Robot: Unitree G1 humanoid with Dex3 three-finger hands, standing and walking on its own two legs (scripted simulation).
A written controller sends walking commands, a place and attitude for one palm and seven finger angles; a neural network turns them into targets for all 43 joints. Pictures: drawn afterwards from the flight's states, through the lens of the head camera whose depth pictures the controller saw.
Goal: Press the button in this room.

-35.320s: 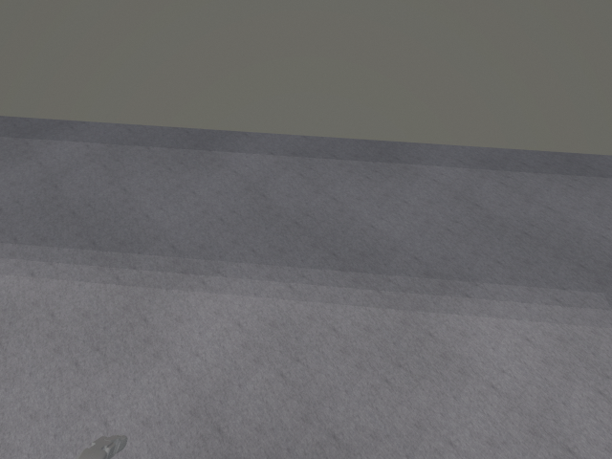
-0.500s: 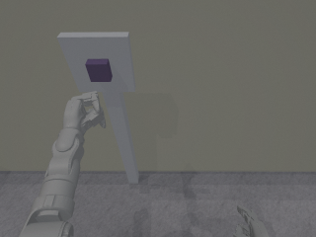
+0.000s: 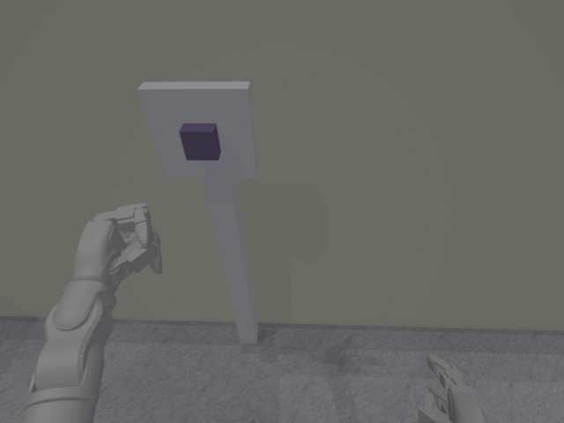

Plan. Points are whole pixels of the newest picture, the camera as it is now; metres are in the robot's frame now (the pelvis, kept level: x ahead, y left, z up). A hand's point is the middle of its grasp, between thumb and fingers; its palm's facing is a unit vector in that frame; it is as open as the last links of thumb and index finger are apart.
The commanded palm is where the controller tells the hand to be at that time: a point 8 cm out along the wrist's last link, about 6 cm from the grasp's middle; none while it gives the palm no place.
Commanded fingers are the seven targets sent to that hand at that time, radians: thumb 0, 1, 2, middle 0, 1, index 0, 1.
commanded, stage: draw the hand back to the body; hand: left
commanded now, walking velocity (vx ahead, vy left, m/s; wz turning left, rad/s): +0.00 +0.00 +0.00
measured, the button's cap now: (201, 141) +0.55 +0.20 +0.14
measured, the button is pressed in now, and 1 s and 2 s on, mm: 0 0 0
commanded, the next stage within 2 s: step back with the hand held close in 0.94 s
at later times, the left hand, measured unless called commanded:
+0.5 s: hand (96, 280) +0.23 +0.24 +0.16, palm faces +0.36 -0.88 -0.32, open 3.1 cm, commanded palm +0.17 +0.28 +0.17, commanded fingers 0.00 0.90 0.90 -1.30 -1.50 -1.30 -1.50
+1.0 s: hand (79, 292) +0.20 +0.24 +0.17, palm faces +0.42 -0.83 -0.38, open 3.1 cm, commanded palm +0.15 +0.28 +0.18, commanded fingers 0.00 0.90 0.90 -1.30 -1.50 -1.30 -1.50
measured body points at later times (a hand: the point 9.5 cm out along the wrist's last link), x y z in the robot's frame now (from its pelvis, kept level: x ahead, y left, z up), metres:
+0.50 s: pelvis +0.02 +0.01 +0.01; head +0.00 -0.01 +0.46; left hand +0.20 +0.28 +0.18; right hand +0.20 -0.20 -0.08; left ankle +0.04 +0.13 -0.73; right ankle -0.01 -0.11 -0.73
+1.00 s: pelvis +0.03 +0.00 +0.01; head +0.01 -0.02 +0.46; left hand +0.18 +0.28 +0.19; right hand +0.23 -0.21 -0.07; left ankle +0.04 +0.13 -0.73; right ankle -0.01 -0.11 -0.73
